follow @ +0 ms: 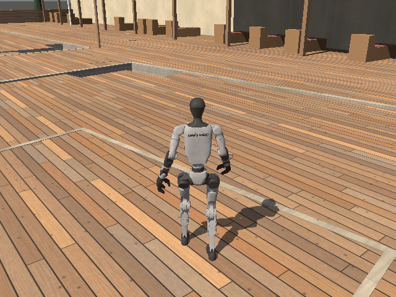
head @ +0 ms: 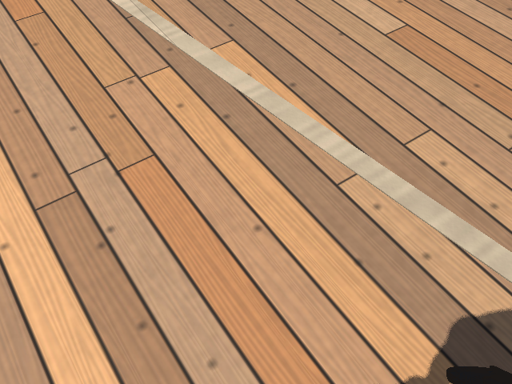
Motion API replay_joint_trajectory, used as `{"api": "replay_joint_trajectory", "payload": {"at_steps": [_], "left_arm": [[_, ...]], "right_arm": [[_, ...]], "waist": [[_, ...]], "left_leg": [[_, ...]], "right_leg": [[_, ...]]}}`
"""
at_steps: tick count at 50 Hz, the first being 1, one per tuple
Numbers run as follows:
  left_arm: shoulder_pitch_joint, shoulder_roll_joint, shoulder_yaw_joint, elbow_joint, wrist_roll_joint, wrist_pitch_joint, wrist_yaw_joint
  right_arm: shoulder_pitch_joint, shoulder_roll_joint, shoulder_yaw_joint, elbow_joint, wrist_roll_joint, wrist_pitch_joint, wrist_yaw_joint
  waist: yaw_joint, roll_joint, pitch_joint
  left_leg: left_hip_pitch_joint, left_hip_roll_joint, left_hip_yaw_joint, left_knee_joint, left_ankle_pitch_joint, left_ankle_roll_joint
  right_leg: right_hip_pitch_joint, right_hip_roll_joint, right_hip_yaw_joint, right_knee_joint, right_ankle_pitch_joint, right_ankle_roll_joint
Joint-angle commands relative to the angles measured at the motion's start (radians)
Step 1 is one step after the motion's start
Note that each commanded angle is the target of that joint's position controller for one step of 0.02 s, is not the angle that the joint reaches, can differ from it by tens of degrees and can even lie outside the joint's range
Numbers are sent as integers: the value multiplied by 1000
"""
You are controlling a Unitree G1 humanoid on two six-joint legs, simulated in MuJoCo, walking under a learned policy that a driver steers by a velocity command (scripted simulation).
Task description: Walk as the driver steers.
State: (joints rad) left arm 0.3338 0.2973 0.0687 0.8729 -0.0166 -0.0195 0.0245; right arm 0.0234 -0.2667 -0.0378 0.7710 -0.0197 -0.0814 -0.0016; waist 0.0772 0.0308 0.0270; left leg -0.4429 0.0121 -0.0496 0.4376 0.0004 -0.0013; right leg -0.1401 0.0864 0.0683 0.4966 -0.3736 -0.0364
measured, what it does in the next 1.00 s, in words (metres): steps on the spot, turning right: right foot, then left foot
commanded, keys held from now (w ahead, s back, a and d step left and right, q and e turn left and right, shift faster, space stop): e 0.60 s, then no key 0.40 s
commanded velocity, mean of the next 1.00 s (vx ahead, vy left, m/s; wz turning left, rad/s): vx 0.03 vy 0.00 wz -0.44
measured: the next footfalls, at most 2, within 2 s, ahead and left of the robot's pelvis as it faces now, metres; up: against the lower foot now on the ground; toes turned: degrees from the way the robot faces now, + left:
right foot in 0.40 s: +0.05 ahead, -0.14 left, +0.00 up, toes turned -19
left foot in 0.88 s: +0.14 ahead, +0.08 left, +0.00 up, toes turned -27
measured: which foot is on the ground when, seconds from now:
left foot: down 0.00-0.40, up 0.42-0.86, down 0.88-1.00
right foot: down 0.00-0.00, up 0.02-0.38, down 0.40-1.00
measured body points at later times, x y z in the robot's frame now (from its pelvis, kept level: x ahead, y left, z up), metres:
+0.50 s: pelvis +0.03 -0.03 +0.01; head +0.05 -0.07 +0.45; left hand +0.21 +0.22 -0.08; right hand +0.09 -0.35 -0.12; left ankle +0.10 +0.11 -0.67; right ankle +0.01 -0.12 -0.73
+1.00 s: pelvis +0.05 -0.02 +0.01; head +0.08 -0.02 +0.46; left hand +0.30 +0.16 -0.10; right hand +0.05 -0.32 -0.10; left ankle +0.11 +0.10 -0.73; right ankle +0.01 -0.12 -0.73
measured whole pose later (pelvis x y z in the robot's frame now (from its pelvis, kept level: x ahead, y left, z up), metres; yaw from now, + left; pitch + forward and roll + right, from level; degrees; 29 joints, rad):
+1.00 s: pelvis +0.05 -0.02 +0.01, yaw -26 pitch +0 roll +1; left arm 0.16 0.28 0.04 0.73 0.02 0.03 0.02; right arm 0.14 -0.26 -0.05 0.87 -0.02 -0.02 0.00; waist 0.00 -0.04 0.03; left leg -0.22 -0.01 -0.01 0.48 -0.26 0.00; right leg -0.26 0.05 0.12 0.52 -0.24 -0.01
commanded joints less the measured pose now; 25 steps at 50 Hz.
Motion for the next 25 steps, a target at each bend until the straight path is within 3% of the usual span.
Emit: {"api": "replay_joint_trajectory", "payload": {"at_steps": [1, 2, 3, 4, 5, 7, 12, 15, 17, 19, 20, 21, 22, 23, 24, 25], "left_arm": [[133, -3, -8, -82, 16, -12, 3], [155, 102, 12, -65, -4, -1, 2], [62, 156, 34, -80, -14, 18, 10], [17, 151, 39, -91, -13, 40, 20], [4, 151, 45, -97, -6, 63, 27], [15, 112, 42, -112, -3, 85, 28], [-54, 68, 28, -165, 6, 79, 12], [-79, 83, 30, -184, 4, 79, -6], [-71, 95, 36, -189, 4, 83, -18], [-11, 102, 47, -166, 8, 85, -25], [21, 134, 60, -159, 15, 85, -20], [30, 249, 84, -181, 14, 85, 1], [-5, 297, 84, -217, 47, 64, -5], [-46, 261, 77, -223, 59, 39, -10], [-101, 236, 72, -227, 44, 22, -7], [-145, 197, 61, -235, 24, 18, -2]], "right_arm": [[191, -237, -65, -24, -19, 9, -21], [186, -175, -55, -37, 3, 26, -16], [141, -128, -42, -50, 8, 34, -17], [86, -114, -37, -52, 6, 42, -20], [43, -107, -34, -57, 4, 49, -21], [-2, -124, -39, -51, -13, 55, -26], [-3, -150, -52, -28, -1, 60, -44], [3, -181, -63, -17, 7, 72, -41], [4, -193, -68, -9, 21, 79, -35], [7, -181, -69, 5, 40, 89, -33], [55, -143, -64, 28, 43, 96, -27], [79, -77, -48, 10, 4, 99, -17], [-32, -105, -59, -41, -2, 92, -27], [-68, -133, -69, -47, 11, 92, -34], [-36, -139, -75, -33, 21, 94, -40], [-1, -144, -81, -3, 14, 96, -50]], "waist": [[-48, 253, -350], [-72, 191, -383], [-83, 113, -276], [-70, 78, -206], [-61, 91, -153], [-38, 139, -98], [-61, 105, -129], [-69, 109, -137], [-56, 111, -131], [-21, 87, -130], [-18, -6, -97], [-61, -327, -70], [-23, -327, -62], [-26, -222, -60], [-62, -192, -50], [-79, -154, -63]], "left_leg": [[677, 444, -386, 47, 737, 266], [617, 449, -446, -14, 466, 290], [528, 379, -352, -52, 257, 251], [428, 327, -279, -90, 98, 220], [326, 304, -228, -131, -23, 215], [162, 253, -111, -198, -98, 217], [198, 284, -3, -204, -35, 243], [219, 307, 28, -195, -45, 234], [236, 318, 43, -167, -72, 209], [197, 288, 95, -76, -143, 138], [112, 230, 154, 60, -243, 59], [-145, 84, 265, 389, -552, -59], [-247, -15, 94, 580, -680, -73], [-248, 3, 21, 664, -597, -52], [-253, 16, 1, 669, -493, -36], [-247, 25, -9, 668, -431, -36]], "right_leg": [[-389, 23, 33, 530, -377, 29], [-436, -36, 58, 652, -357, 50], [-482, -73, 39, 706, -278, 69], [-496, -103, 20, 710, -208, 87], [-475, -124, 17, 713, -156, 101], [-376, -127, -28, 688, -80, 115], [-304, -162, -61, 462, -5, 100], [-232, -156, -95, 345, 14, 74], [-184, -147, -115, 244, 33, 46], [-62, -108, -145, 63, 136, -6], [9, -129, -60, -61, 222, -52], [114, -390, 308, -149, 509, -166], [-12, -480, 471, -204, 502, -319], [-36, -425, 393, -224, 398, -289], [-38, -371, 319, -218, 340, -223], [-25, -336, 280, -204, 307, -175]]}}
